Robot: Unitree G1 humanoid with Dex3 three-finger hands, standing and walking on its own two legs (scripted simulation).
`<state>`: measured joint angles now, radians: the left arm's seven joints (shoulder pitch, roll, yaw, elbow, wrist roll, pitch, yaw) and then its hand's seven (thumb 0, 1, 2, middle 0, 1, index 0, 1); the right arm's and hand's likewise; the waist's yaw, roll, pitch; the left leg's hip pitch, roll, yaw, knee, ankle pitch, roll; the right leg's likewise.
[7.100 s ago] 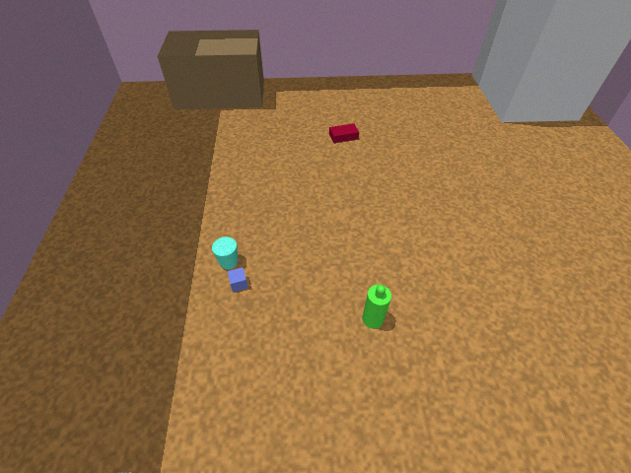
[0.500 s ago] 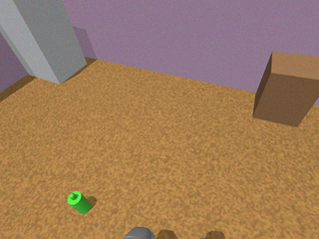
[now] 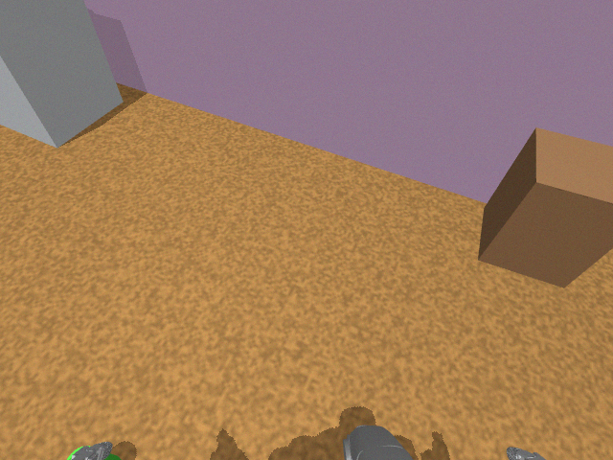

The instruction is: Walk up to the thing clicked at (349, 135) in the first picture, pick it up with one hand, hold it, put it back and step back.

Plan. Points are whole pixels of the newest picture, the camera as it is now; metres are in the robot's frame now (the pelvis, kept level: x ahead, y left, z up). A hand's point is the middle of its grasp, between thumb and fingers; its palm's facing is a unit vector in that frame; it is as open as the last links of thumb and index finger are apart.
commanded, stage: walk up
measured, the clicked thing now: out of the picture +0.68 +1.51 -0.75
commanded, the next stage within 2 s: none
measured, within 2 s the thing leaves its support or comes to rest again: neither
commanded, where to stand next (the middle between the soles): +0.78 +0.01 m, yaw -1 degrees
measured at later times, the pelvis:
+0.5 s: pelvis +0.24 -0.04 +0.00, yaw +0 degrees
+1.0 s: pelvis +0.44 +0.03 +0.00, yaw +0 degrees
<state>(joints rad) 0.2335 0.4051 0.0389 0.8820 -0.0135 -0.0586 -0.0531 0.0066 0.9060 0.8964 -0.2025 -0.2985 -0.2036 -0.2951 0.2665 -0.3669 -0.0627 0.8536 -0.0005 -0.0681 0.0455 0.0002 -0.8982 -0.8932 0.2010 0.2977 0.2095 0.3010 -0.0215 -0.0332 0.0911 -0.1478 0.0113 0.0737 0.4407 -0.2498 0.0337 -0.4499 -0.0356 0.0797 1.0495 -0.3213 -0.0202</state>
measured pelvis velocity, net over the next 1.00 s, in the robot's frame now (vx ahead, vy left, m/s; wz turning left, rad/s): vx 0.44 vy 0.03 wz -0.01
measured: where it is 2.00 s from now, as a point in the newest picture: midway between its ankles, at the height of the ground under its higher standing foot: (297, 272)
